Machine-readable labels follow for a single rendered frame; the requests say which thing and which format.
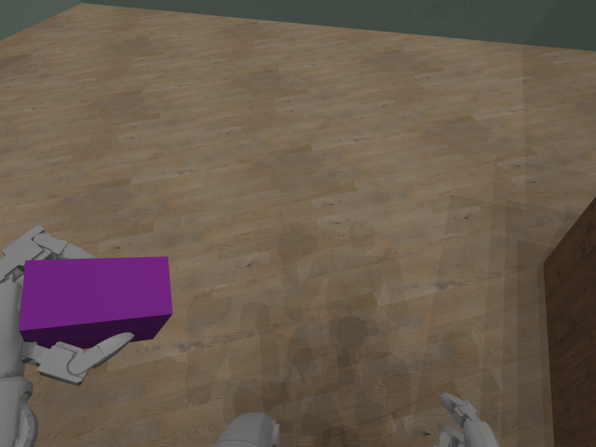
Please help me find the robot left thigh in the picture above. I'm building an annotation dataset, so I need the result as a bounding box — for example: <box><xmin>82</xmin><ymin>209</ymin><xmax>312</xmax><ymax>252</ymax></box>
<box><xmin>213</xmin><ymin>413</ymin><xmax>280</xmax><ymax>447</ymax></box>

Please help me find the table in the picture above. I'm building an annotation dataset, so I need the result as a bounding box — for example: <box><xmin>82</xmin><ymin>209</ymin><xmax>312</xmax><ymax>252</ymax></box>
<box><xmin>543</xmin><ymin>197</ymin><xmax>596</xmax><ymax>447</ymax></box>

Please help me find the robot right hand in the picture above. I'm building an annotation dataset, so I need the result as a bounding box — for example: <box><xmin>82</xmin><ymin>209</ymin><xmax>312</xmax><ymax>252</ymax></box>
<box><xmin>433</xmin><ymin>393</ymin><xmax>499</xmax><ymax>447</ymax></box>

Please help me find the robot left hand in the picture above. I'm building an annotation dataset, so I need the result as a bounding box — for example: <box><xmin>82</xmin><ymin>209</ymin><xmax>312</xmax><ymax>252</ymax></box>
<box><xmin>0</xmin><ymin>226</ymin><xmax>134</xmax><ymax>386</ymax></box>

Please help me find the robot left forearm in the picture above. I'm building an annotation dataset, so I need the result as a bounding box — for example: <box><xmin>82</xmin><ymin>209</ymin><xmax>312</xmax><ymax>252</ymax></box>
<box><xmin>0</xmin><ymin>376</ymin><xmax>38</xmax><ymax>447</ymax></box>

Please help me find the sponge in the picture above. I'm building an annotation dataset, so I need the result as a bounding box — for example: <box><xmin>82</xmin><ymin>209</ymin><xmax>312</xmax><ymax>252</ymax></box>
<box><xmin>20</xmin><ymin>256</ymin><xmax>172</xmax><ymax>349</ymax></box>

